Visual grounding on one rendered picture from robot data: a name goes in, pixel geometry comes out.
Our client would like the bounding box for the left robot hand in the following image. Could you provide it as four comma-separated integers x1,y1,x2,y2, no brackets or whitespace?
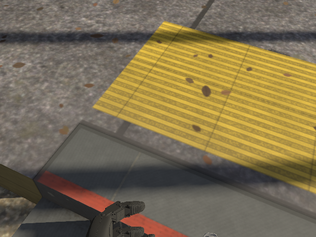
86,200,155,237

